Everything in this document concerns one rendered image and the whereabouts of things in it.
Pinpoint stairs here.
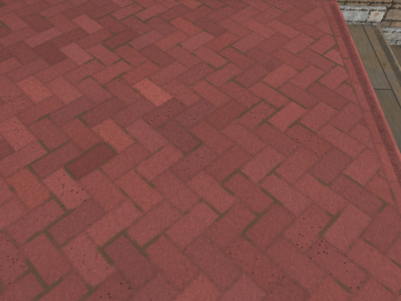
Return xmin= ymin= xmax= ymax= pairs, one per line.
xmin=347 ymin=24 xmax=401 ymax=153

